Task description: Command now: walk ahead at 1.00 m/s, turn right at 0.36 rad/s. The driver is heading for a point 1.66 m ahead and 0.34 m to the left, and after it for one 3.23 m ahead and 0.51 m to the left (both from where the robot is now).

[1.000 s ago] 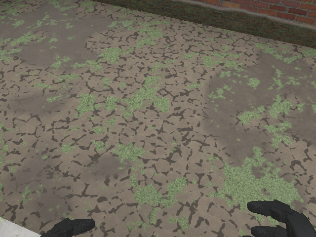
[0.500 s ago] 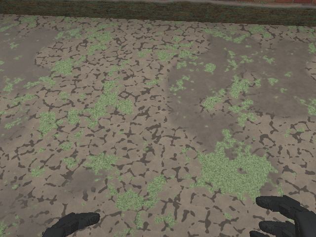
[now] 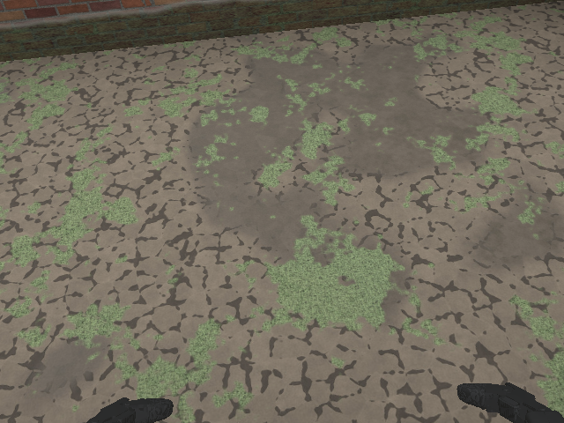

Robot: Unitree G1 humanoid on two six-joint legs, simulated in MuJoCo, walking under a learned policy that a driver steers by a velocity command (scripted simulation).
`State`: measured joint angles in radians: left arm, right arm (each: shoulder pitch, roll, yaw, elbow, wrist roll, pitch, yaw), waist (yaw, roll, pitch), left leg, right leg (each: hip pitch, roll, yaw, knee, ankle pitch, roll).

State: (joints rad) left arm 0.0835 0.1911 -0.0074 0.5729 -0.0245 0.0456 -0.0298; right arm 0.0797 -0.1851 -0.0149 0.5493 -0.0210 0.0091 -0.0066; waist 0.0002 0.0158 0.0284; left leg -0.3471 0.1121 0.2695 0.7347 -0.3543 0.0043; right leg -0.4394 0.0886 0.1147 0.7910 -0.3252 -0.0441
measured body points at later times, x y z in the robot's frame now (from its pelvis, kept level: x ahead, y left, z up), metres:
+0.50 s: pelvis +0.01 -0.02 +0.02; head +0.01 -0.02 +0.47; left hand +0.28 +0.15 -0.01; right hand +0.21 -0.24 -0.05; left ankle +0.02 +0.11 -0.71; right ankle +0.05 -0.09 -0.71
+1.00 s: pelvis +0.02 +0.01 +0.01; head +0.03 +0.03 +0.46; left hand +0.16 +0.28 -0.06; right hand +0.32 -0.12 -0.03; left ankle +0.02 +0.11 -0.71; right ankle +0.06 -0.09 -0.71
